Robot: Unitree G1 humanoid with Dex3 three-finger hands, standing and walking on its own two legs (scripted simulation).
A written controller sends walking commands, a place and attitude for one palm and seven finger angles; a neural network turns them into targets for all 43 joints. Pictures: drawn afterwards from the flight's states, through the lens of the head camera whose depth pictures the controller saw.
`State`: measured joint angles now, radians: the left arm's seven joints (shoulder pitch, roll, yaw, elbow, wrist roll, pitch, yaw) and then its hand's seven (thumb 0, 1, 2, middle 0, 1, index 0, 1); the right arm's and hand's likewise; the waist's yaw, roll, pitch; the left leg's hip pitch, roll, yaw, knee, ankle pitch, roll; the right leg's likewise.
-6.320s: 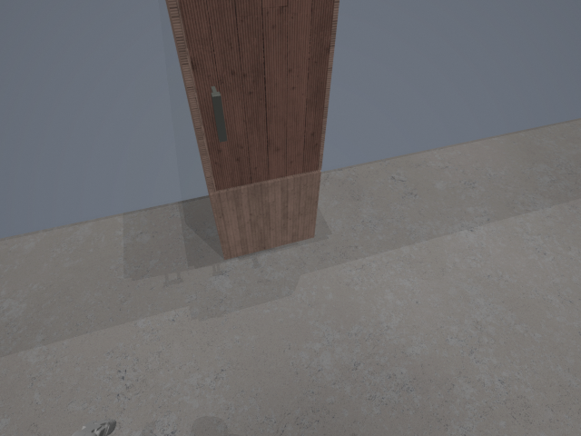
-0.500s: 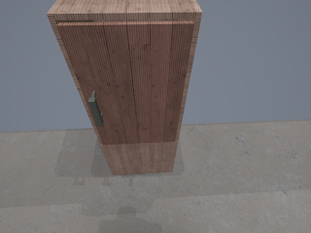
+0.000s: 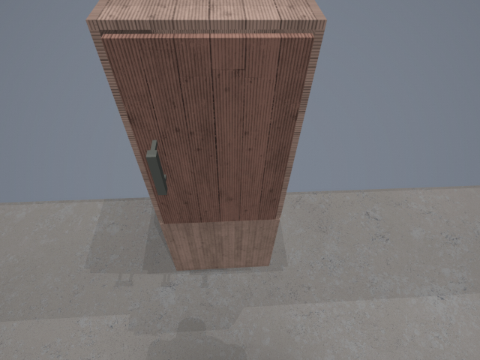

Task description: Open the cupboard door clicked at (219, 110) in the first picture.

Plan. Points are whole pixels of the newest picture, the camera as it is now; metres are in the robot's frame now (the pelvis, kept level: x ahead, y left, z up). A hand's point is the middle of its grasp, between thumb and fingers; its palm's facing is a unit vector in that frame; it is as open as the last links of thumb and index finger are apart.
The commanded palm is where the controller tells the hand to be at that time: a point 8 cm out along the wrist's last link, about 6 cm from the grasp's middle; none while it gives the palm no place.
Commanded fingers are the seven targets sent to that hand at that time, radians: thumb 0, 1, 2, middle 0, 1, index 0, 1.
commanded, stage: look again from close up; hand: left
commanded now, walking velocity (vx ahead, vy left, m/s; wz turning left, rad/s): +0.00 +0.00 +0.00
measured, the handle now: (158, 168) +0.53 +0.23 -0.05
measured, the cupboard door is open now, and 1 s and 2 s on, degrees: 0 0 0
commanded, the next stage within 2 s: raise the hand with hooked fingers in 1.42 s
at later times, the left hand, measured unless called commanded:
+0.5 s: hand out of the picture +0.00 +0.15 -0.17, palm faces +0.02 -0.98 -0.19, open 7.4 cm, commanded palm none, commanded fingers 0.00 0.90 0.90 -0.20 -0.30 -0.20 -0.30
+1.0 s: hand out of the picture +0.00 +0.14 -0.17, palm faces +0.03 -0.98 -0.20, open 7.4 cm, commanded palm none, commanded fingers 0.00 0.90 0.90 -0.20 -0.30 -0.20 -0.30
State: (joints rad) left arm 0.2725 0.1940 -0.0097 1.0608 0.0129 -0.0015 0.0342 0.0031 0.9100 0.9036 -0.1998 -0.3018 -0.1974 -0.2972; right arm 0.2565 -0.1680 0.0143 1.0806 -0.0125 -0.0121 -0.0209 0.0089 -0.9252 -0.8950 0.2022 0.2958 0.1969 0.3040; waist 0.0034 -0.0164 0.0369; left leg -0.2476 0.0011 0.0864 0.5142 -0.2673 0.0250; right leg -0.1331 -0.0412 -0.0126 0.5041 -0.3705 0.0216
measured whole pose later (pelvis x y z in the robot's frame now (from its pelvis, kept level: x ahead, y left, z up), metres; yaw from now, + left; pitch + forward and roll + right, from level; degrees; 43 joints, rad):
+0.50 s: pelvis +0.00 -0.02 +0.00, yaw +0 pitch +0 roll +1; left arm 0.28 0.17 -0.01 1.11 0.01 -0.01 0.03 0.00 0.91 0.90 -0.20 -0.30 -0.20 -0.30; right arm 0.21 -0.16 0.01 1.12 -0.01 -0.01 -0.03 0.01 -0.92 -0.90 0.20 0.30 0.20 0.30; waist 0.01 -0.02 0.03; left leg -0.22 0.03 0.08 0.47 -0.25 -0.01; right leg -0.11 -0.01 -0.02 0.47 -0.36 -0.01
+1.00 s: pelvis +0.01 -0.04 +0.00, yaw +0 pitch +0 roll +1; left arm 0.29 0.17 -0.01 1.11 0.01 -0.02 0.03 0.00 0.91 0.90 -0.20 -0.30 -0.20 -0.30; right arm 0.22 -0.16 0.01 1.14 -0.01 -0.01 -0.03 0.01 -0.92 -0.90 0.20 0.30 0.20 0.30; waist 0.01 -0.02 0.02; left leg -0.21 0.05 0.06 0.45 -0.24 -0.03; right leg -0.09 0.01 -0.03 0.45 -0.35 -0.03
